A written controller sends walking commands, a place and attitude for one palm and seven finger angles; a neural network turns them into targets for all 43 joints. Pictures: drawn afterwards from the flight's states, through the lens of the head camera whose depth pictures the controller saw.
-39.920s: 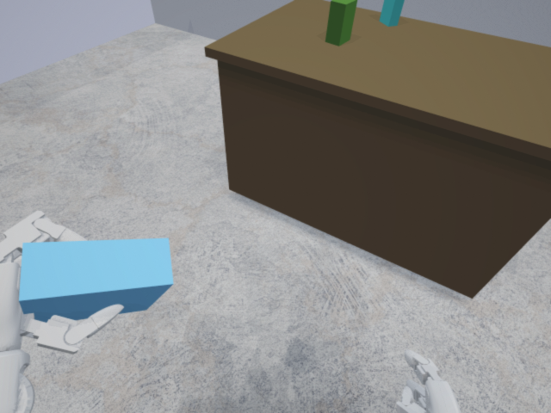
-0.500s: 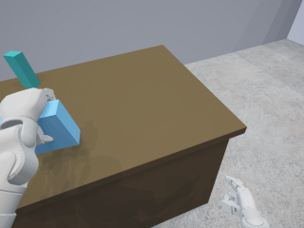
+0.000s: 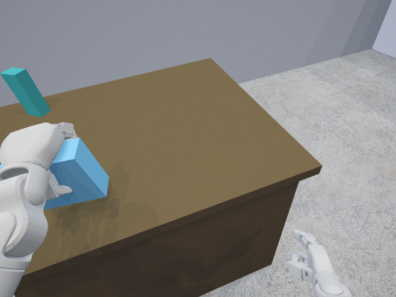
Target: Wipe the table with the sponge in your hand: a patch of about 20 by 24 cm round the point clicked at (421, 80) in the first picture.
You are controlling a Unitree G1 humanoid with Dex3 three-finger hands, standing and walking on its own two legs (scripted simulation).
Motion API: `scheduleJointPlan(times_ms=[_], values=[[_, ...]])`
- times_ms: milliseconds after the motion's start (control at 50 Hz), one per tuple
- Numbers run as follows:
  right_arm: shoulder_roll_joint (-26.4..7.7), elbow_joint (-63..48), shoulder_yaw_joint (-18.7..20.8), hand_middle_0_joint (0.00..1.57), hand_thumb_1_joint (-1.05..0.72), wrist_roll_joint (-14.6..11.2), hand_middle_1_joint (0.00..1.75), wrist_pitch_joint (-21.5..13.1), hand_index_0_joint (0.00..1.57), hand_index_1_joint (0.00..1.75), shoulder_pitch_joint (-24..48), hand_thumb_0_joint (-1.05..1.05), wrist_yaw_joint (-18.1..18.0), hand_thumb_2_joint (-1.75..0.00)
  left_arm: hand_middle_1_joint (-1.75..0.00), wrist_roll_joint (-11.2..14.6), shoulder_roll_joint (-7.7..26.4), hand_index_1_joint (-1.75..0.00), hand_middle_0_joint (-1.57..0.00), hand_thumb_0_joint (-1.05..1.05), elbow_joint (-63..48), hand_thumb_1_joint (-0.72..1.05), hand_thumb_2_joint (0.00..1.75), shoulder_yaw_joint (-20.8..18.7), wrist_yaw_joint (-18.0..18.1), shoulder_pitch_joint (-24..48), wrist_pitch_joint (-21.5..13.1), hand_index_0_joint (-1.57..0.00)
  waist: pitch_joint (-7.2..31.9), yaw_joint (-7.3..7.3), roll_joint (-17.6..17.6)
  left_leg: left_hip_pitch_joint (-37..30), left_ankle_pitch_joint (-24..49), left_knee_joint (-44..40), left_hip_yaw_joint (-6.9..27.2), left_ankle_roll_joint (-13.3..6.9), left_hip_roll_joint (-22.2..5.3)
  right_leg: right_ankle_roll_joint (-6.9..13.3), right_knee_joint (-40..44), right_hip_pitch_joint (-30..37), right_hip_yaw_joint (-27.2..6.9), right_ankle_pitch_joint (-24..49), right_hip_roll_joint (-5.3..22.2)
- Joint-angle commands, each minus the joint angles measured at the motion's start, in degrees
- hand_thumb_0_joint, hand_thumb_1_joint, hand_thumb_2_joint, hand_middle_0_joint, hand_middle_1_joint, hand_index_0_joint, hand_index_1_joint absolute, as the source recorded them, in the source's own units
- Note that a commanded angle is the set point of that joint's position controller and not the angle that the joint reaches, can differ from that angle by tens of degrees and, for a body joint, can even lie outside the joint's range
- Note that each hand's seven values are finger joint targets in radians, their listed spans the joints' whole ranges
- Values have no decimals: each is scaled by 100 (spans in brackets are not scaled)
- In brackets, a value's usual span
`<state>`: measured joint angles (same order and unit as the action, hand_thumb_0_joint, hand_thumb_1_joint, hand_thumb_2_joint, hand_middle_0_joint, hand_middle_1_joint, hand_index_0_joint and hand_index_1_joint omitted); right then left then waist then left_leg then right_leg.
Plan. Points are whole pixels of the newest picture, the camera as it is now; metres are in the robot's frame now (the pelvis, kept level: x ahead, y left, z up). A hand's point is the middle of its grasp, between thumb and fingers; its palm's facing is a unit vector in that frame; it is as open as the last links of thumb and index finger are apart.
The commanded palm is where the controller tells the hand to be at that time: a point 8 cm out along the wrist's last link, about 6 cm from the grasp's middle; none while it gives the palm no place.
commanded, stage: bring the sponge back beside the body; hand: left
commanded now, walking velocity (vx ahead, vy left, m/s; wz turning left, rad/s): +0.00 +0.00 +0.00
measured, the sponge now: (65, 182) +0.25 +0.31 +0.13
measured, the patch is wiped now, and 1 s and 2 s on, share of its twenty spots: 1.00 1.00 1.00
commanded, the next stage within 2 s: step back with the hand held close in 1.34 s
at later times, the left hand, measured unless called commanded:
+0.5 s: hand (50, 176) +0.23 +0.30 +0.18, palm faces +0.20 -0.12 -0.97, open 9.4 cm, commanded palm +0.18 +0.30 +0.25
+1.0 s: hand (54, 194) +0.20 +0.28 +0.17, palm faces +0.23 -0.17 -0.96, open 9.4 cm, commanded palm +0.15 +0.28 +0.24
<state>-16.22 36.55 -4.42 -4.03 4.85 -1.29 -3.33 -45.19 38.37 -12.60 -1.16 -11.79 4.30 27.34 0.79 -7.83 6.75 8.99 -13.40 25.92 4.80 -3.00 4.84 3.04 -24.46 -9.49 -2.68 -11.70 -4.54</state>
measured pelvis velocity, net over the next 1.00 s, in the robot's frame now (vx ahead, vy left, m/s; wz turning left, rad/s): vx -0.01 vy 0.00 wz -0.02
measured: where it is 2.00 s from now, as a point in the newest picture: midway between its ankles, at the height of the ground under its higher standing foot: outside the picture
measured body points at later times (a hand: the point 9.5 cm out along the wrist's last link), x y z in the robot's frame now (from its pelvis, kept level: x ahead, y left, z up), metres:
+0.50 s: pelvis +0.00 +0.00 +0.00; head -0.03 -0.04 +0.45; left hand +0.21 +0.30 +0.23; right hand +0.27 -0.17 -0.06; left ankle +0.01 +0.09 -0.74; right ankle +0.02 -0.09 -0.74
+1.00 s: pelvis -0.01 +0.00 +0.00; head -0.05 -0.05 +0.45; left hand +0.18 +0.28 +0.22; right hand +0.25 -0.19 -0.06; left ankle +0.01 +0.09 -0.74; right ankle +0.02 -0.09 -0.74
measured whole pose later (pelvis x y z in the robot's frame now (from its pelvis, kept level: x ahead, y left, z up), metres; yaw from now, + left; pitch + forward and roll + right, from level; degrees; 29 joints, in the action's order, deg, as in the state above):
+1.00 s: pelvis -0.01 +0.00 +0.00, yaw -1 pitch -5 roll -1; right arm -14.9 35.2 -4.8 -3.6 4.6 -0.8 -3.2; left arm -41.3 34.4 -28.6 -2.8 -4.7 -12.3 29.8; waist 1.4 -8.4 6.8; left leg 7.4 -13.8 26.6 3.9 -2.6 3.9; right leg 3.4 -24.3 -7.8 -3.5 -11.1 -5.5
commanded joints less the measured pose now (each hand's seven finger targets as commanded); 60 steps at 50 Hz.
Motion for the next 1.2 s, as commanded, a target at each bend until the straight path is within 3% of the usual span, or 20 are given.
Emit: scheduleJointPlan(times_ms=[0,60,100,160,240,260,320,360,380,460,520,560,600,660,720,860,940,1040,1060,1180], values=[[-450,-1044,216,20,-90,25,30,-387,20,30,1338,0,-48,-90,-160,-251,1851,-160,-120,0,-1074,10,130,-1305,521,1895,-23,-120,1302,-37,-109,-31,1231,-287,246,48,-242,275,323,728,-523,813,359],[-417,-1115,181,20,-90,-31,30,-412,20,30,1597,0,-38,-90,-160,-158,1662,-160,-120,0,-1431,10,130,-1185,541,1867,16,-120,1299,-43,174,-123,1180,-374,329,61,-259,325,358,661,-628,691,283],[-422,-1079,197,20,-90,-7,30,-416,20,30,1418,0,-56,-90,-160,-87,1427,-160,-120,0,-1246,10,130,-998,552,1645,64,-120,1163,-3,80,-89,1104,-398,289,75,-294,266,375,589,-386,620,335],[-424,-1118,158,20,-90,-37,30,-423,20,30,1627,0,-60,-90,-160,-61,1398,-160,-120,0,-1367,10,130,-1014,506,1468,127,-120,1073,-4,-9,-66,1072,-421,332,56,-313,309,393,519,-547,624,273],[-450,-1121,179,20,-90,22,30,-349,20,30,1461,0,-56,-90,-160,-67,1479,-160,-120,0,-1544,10,130,-1128,512,1093,136,-120,1237,-37,-266,-63,1245,-397,292,57,-312,226,312,682,-342,848,316],[-415,-1197,133,20,-90,-7,30,-401,20,30,1685,0,-47,-90,-160,-66,1489,-160,-120,0,-1831,10,130,-1142,528,1150,143,-120,1235,-67,-43,-93,1209,-427,346,45,-318,296,319,643,-527,761,258],[-421,-1134,154,20,-90,49,30,-334,20,30,1472,0,-41,-90,-160,-77,1479,-160,-120,0,-1705,10,130,-1199,600,961,133,-120,1122,-61,-245,-16,1185,-418,293,72,-328,248,327,653,-357,725,295],[-396,-1206,130,20,-90,17,30,-358,20,30,1700,0,-31,-90,-160,-74,1587,-160,-120,0,-2108,10,130,-1308,652,1050,122,-120,1194,-98,86,-84,1168,-421,332,59,-324,321,339,650,-601,662,239],[-413,-1141,150,20,-90,57,30,-349,20,30,1524,0,-41,-90,-160,-110,1598,-160,-120,0,-2017,10,130,-1318,700,1088,130,-120,1269,-101,46,-89,1310,-397,304,66,-320,308,277,729,-432,781,267],[-377,-1180,146,20,-90,-5,30,-346,20,30,1671,0,-9,-90,-160,-22,1343,-160,-120,0,-2168,10,130,-1181,734,822,169,-120,1073,-66,117,-154,1203,-442,335,78,-349,320,377,562,-558,625,191],[-407,-1149,165,20,-90,22,30,-310,20,30,1509,0,-21,-90,-160,47,1168,-160,-120,0,-1976,10,130,-1059,732,507,203,-120,912,-38,-158,-75,1111,-450,289,82,-351,236,409,519,-338,571,239],[-367,-1225,140,20,-90,-25,30,-366,20,30,1703,0,-39,-90,-160,74,1096,-160,-120,0,-2213,10,130,-1005,733,592,213,-120,876,-32,0,-113,922,-517,335,64,-376,275,438,417,-488,335,181],[-386,-1176,165,20,-90,24,30,-374,20,30,1516,0,-47,-90,-160,66,1060,-160,-120,0,-2098,10,130,-1003,766,386,207,-120,903,-52,-96,-62,1005,-484,299,70,-369,252,385,479,-326,432,223],[-377,-1261,140,20,-90,8,30,-398,20,30,1690,0,-39,-90,-160,80,1151,-160,-120,0,-2558,10,130,-1086,794,345,188,-120,1007,-70,43,-110,904,-514,334,46,-377,277,399,549,-526,356,172],[-385,-1202,167,20,-90,64,30,-381,20,30,1487,0,-42,-90,-160,70,1134,-160,-120,0,-2410,10,130,-1149,863,42,150,-120,969,-75,-239,-73,1012,-442,298,52,-350,234,398,582,-408,446,215],[-360,-1263,167,20,-90,33,30,-407,20,30,1662,0,-18,-90,-160,106,1056,-160,-120,0,-2754,10,130,-1169,963,-108,128,-120,849,-82,123,-107,859,-436,292,50,-351,279,452,455,-630,235,141],[-374,-1226,205,20,-90,64,30,-364,20,30,1498,0,-20,-90,-160,215,851,-160,-120,0,-2612,10,130,-1083,984,-614,141,-120,713,-72,-239,-23,828,-350,222,40,-349,199,479,398,-514,252,222],[-404,-1211,215,20,-90,78,30,-399,20,30,1478,0,-84,-90,-160,158,1003,-160,-120,0,-2651,10,130,-1148,1057,-297,120,-120,741,-37,-200,-32,709,-322,204,25,-315,192,501,368,-565,75,214],[-384,-1256,195,20,-90,49,30,-460,20,30,1616,0,-87,-90,-160,116,1042,-160,-120,0,-2837,10,130,-1156,1067,-115,126,-120,770,-34,31,-86,677,-364,242,29,-314,247,510,356,-710,26,155],[-374,-1223,209,20,-90,63,30,-482,20,30,1513,0,-110,-90,-160,122,997,-160,-120,0,-2622,10,130,-1112,1096,-114,122,-120,694,-45,-91,-21,593,-349,204,23,-301,216,536,353,-625,-110,201]])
